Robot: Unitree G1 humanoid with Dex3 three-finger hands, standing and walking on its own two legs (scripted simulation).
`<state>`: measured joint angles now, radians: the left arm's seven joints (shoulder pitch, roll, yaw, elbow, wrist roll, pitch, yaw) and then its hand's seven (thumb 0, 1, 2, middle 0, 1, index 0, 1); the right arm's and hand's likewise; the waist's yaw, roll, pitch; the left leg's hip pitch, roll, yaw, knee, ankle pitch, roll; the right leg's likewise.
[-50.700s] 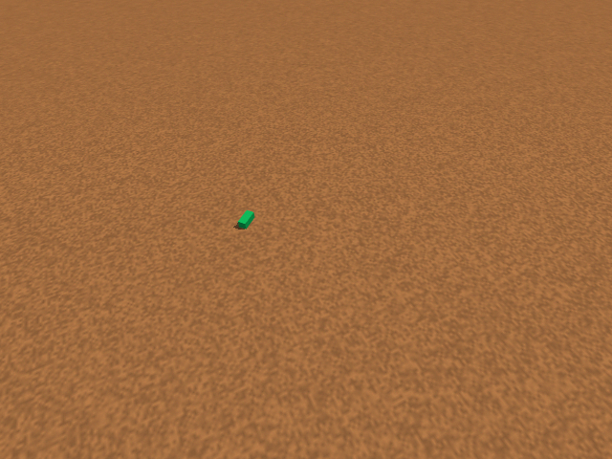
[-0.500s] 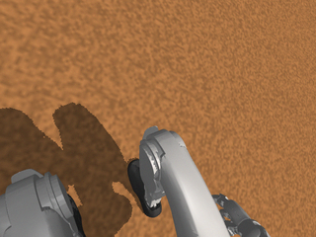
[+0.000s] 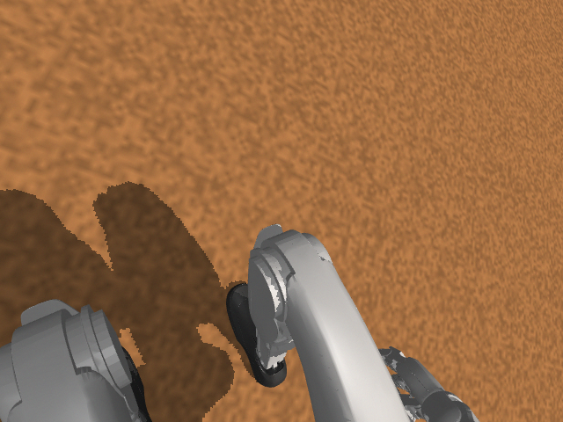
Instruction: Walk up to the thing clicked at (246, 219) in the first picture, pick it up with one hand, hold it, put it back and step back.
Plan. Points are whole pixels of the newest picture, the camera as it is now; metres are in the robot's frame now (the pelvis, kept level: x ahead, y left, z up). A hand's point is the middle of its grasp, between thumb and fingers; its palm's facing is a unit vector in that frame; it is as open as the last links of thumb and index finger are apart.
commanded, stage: approach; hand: left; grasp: from above
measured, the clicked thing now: out of the picture +0.55 +0.44 -0.31
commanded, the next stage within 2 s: none
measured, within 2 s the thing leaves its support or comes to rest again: neither
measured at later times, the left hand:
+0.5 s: hand out of the picture +0.51 +0.39 -0.15, palm faces -0.40 -0.11 -0.91, open 14.1 cm
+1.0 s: hand out of the picture +0.50 +0.38 -0.17, palm faces -0.51 -0.13 -0.85, open 14.2 cm
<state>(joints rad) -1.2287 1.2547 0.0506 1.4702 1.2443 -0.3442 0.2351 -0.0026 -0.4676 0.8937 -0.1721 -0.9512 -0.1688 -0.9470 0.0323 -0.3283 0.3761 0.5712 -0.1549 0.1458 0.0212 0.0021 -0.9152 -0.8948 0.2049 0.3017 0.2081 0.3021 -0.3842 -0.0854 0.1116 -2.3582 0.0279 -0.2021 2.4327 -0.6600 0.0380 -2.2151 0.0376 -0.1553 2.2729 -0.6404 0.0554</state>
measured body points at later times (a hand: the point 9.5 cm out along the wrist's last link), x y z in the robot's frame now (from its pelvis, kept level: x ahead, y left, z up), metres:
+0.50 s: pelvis +0.00 +0.00 +0.00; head +0.28 +0.12 +0.33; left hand +0.52 +0.40 -0.10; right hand +0.07 -0.27 -0.07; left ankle +0.07 +0.12 -0.30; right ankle +0.12 -0.12 -0.30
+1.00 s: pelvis +0.00 +0.00 +0.00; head +0.28 +0.12 +0.33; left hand +0.52 +0.38 -0.12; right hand +0.07 -0.27 -0.07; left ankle +0.07 +0.12 -0.30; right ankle +0.12 -0.12 -0.30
